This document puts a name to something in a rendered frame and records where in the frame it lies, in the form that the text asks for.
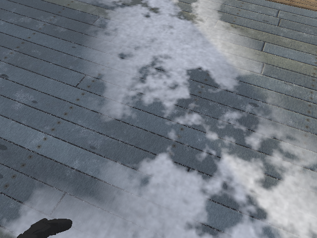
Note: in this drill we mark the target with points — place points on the left robot hand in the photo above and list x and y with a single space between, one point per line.
45 228

